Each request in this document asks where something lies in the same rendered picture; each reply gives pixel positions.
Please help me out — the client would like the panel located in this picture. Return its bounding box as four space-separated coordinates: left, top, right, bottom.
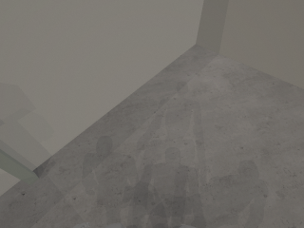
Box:
0 149 39 185

